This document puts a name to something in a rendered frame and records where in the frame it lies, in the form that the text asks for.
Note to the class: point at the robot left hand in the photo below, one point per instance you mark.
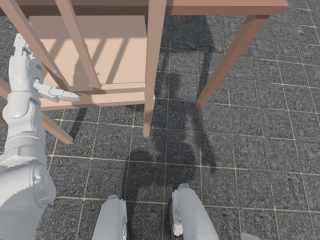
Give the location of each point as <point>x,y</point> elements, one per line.
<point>24,67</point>

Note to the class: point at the left robot forearm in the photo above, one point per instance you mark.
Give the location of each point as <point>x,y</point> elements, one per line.
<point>26,139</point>

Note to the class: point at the robot left upper arm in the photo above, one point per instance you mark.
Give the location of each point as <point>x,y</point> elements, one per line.
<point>24,195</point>

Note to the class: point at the left robot thigh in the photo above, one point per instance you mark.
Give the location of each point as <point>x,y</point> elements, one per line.
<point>112,216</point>

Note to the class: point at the robot right foot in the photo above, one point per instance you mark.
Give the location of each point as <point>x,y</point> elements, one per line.
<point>171,222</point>

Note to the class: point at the table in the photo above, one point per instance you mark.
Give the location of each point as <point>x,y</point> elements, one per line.
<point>258,12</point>

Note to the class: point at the chair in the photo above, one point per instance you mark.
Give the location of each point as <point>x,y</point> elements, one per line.
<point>107,60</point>

